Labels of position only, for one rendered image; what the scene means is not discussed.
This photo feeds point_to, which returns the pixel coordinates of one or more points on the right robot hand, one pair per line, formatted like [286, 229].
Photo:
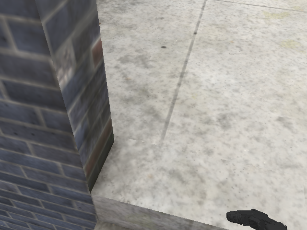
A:
[255, 219]

